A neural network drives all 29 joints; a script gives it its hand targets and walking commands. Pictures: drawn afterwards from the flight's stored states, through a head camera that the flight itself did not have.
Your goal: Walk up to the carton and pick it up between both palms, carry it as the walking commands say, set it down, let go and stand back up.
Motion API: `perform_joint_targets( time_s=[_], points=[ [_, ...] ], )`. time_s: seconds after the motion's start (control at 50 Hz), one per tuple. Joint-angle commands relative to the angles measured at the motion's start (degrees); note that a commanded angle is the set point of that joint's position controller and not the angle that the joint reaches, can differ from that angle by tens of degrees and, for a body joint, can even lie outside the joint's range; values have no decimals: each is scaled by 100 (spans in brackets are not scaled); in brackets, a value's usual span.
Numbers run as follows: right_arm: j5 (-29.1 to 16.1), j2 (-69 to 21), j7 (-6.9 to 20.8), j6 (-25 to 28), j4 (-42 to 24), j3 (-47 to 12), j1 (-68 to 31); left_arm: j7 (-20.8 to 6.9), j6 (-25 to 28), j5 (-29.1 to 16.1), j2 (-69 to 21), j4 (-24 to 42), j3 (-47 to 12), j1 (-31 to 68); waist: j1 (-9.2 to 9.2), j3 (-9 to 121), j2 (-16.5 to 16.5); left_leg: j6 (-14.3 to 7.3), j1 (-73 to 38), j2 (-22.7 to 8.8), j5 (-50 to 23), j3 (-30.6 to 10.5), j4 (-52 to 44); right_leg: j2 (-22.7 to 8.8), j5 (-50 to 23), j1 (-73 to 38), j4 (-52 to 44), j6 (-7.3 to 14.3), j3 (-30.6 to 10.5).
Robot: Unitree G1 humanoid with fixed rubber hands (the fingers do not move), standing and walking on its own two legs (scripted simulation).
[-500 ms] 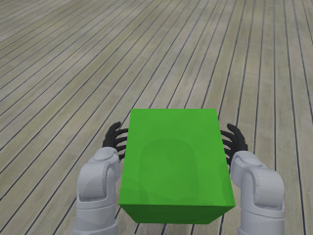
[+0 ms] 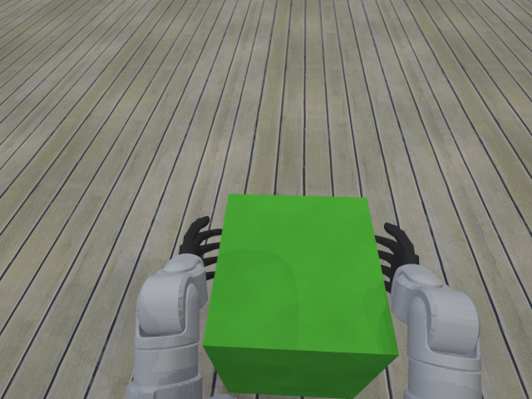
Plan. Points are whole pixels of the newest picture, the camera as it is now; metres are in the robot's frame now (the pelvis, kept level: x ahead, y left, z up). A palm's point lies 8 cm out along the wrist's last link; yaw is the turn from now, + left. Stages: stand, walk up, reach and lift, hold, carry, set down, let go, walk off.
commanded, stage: carry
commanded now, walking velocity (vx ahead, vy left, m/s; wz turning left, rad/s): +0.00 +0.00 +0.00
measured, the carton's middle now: (293, 301) +0.27 -0.01 -0.01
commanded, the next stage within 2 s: none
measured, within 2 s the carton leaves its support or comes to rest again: neither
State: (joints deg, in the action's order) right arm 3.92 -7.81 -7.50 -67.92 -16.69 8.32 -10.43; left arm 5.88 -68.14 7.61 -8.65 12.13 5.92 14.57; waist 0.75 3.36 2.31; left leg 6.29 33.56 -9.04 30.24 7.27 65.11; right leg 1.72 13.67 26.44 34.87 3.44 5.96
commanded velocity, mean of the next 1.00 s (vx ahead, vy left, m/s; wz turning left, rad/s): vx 0.00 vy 0.00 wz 0.00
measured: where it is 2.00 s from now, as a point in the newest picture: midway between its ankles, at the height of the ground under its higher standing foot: outside the picture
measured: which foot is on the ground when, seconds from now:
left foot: up 0.00-0.20, down 0.22-1.00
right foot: down 0.00-1.00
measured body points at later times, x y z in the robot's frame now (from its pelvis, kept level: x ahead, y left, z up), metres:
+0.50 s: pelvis -0.03 -0.06 +0.01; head -0.07 -0.06 +0.46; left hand +0.25 +0.08 +0.09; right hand +0.24 -0.21 +0.09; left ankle -0.06 +0.06 -0.72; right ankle +0.04 -0.09 -0.72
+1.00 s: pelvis -0.04 -0.04 +0.01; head -0.07 -0.03 +0.46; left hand +0.26 +0.09 +0.08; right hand +0.24 -0.20 +0.08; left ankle -0.06 +0.05 -0.72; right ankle +0.04 -0.10 -0.72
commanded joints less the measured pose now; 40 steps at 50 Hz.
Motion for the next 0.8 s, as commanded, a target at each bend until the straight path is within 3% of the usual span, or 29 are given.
perform_joint_targets(
  time_s=[0.0,0.02,0.04,0.1,0.12,0.14,0.16,0.18,0.2,0.22,0.26,0.28,0.3,0.32,0.34,0.4,0.42,0.46,0.5,0.52,0.56,0.6,0.62,0.68,0.7,0.72,0.74,0.76,0.78],
  points=[
    [-2326,-5723,1630,62,-311,-4410,-2830,-1500,122,-2308,-5388,227,-3578,1724,-66,2012,-553,-242,100,101,-205,-171,-358,-1749,-1565,-2018,-1184,840,-1758],
    [-2395,-5545,1638,70,-548,-4390,-3126,-1457,101,-2190,-5660,-65,-3739,1494,-119,1853,-165,-334,43,91,-285,-256,-529,-1871,-1480,-1799,-1284,967,-2019],
    [-2250,-5558,1697,-17,-51,-4367,-2546,-1462,147,-2289,-5452,560,-3746,1749,-77,1923,-625,-427,-104,234,21,-377,-700,-1946,-1395,-1764,-1486,903,-2299],
    [-2335,-5604,1802,-64,-29,-4385,-2821,-1480,38,-2178,-5550,291,-3715,1735,-60,1906,-642,-628,-858,448,-366,-340,-1986,-1901,-1895,-1580,-1546,889,-2079],
    [-2262,-5828,1830,-90,175,-4318,-2650,-1458,-5,-2216,-5471,334,-3745,1881,-68,1852,-1000,-658,-980,487,-355,-361,-1970,-1892,-1704,-1481,-1690,616,-2242],
    [-2192,-5511,1830,-69,434,-4198,-2545,-1478,8,-2266,-5448,266,-3671,1923,-116,1971,-485,-671,-1192,519,-322,-306,-2287,-1787,-1542,-1676,-1825,400,-2162],
    [-2215,-5738,1829,-47,166,-4353,-2830,-1469,-17,-2181,-5333,147,-3678,1850,-145,1772,-802,-668,-1121,567,-252,-273,-2640,-1849,-1405,-1827,-1989,130,-2351],
    [-2264,-5700,1834,-72,263,-4211,-2728,-1446,-41,-2233,-5519,148,-3769,1878,-85,1936,-495,-672,-1581,580,-650,-290,-3377,-1531,-2087,-2002,-1767,185,-2032],
    [-2159,-5574,1766,-66,458,-4164,-2410,-1454,-14,-2358,-5609,291,-3804,1978,-155,2047,-965,-563,-1900,627,-875,-210,-3797,-1569,-1652,-1934,-2027,-319,-2128],
    [-2137,-5505,1747,-25,178,-4153,-2611,-1487,-45,-2277,-5510,49,-3767,1807,-95,2293,-497,-528,-2434,279,-1507,-483,-4397,-1302,-2169,-2162,-1542,-213,-1761],
    [-2028,-5680,1756,52,272,-4189,-2519,-1499,-46,-2389,-5516,552,-4012,2340,-62,1945,75,-732,-2819,315,-820,-422,-4243,-750,-1028,-1315,-1988,-1078,-1346],
    [-2031,-5501,1731,39,406,-4076,-2291,-1503,-59,-2427,-5534,301,-4048,2228,-22,1604,403,-903,-2664,-100,-359,-961,-4675,-505,-297,-954,-1713,-1101,-1094],
    [-2081,-5480,1761,22,180,-4090,-2501,-1517,-56,-2444,-5524,684,-4128,2620,-39,946,642,-953,-2067,-573,-689,-1504,-4930,-462,-360,-736,-1167,-644,-933],
    [-2131,-5475,1778,23,139,-4077,-2679,-1504,-116,-2405,-5535,235,-4099,2301,-54,940,740,-1061,-1819,-686,-467,-1475,-4985,-304,-252,-758,-744,-600,-904],
    [-2003,-5265,1733,-21,342,-4085,-2118,-1471,-67,-2319,-5211,380,-4013,1905,-53,889,240,-1117,-1604,-808,-497,-1393,-4868,-355,-170,-876,-559,-473,-878],
    [-1876,-5157,1734,11,525,-3992,-1924,-1516,-119,-2289,-5048,203,-3912,1879,-144,724,340,-918,-946,-509,-287,-1115,-4626,-541,-259,-1293,-793,-449,-1040],
    [-1927,-5496,1711,-42,383,-4125,-2598,-1531,-99,-2261,-4960,248,-3821,2126,-126,616,-72,-753,-1014,-38,-660,-703,-4283,-803,-484,-1364,-1335,-394,-1364],
    [-1999,-5302,1633,-77,419,-4058,-2544,-1513,-131,-2276,-5186,-150,-3795,1844,-67,587,-605,-651,-1454,443,-411,-480,-3569,-1355,736,-835,-2312,-373,-2286],
    [-2034,-5510,1605,12,82,-4256,-2932,-1570,-114,-2396,-5357,102,-3822,2472,-139,1104,-543,-604,-1626,524,-609,-346,-3477,-1340,522,-1477,-2481,-481,-2206],
    [-2005,-5408,1589,-23,68,-4336,-2774,-1626,-55,-2344,-4961,87,-3629,1836,-103,1304,-926,-651,-1797,650,-369,-323,-3314,-1422,473,-1577,-2731,-683,-2414],
    [-2119,-5672,1498,-41,147,-4393,-2881,-1625,-8,-2476,-5183,84,-3676,1949,-158,1684,-989,-638,-1889,696,-724,-259,-3496,-1197,154,-2050,-2565,-630,-1888],
    [-1918,-5442,1548,16,118,-4296,-2565,-1639,36,-2439,-5001,188,-3617,2216,-140,1366,-1231,-691,-2018,837,-413,104,-3720,-1101,-42,-2023,-3045,-1400,-1543],
    [-2022,-5588,1565,50,-163,-4371,-3051,-1639,26,-2295,-5009,43,-3621,1974,-162,1469,-713,-683,-1909,784,-865,28,-4126,-1005,-162,-2362,-2725,-1164,-1382],
    [-1979,-5454,1554,26,170,-4238,-2596,-1635,68,-2434,-5156,418,-3712,2332,-189,1827,-463,-666,-2087,545,-1128,-360,-4074,-944,-1418,-2527,-2060,-825,-1352],
    [-1897,-5422,1558,24,237,-4194,-2705,-1626,20,-2292,-5157,270,-3565,2391,-207,2042,-346,-709,-2170,552,-920,-362,-4101,-868,-712,-2503,-2152,-891,-1179],
    [-1940,-5361,1572,26,137,-4175,-2647,-1599,28,-2219,-5123,118,-3686,1934,-91,1968,-292,-791,-2200,517,-858,-572,-4100,-798,-47,-2122,-2055,-581,-1235],
    [-1830,-5405,1607,-4,814,-4101,-2317,-1592,65,-2198,-4804,-124,-3487,1953,-158,1419,-527,-741,-2076,676,-406,-217,-3895,-947,167,-1812,-2687,-1061,-1518],
    [-1832,-5197,1613,16,687,-3993,-2402,-1596,23,-2229,-5049,-199,-3664,2140,-53,648,92,-859,-1665,531,-735,-469,-3969,-1118,594,-1272,-2390,-665,-1528],
    [-1746,-5221,1620,45,735,-4050,-2171,-1557,63,-2100,-4810,-6,-3562,2159,-88,946,-454,-895,-1869,588,-366,-414,-3978,-981,1132,-1179,-2615,-787,-1431]
  ],
)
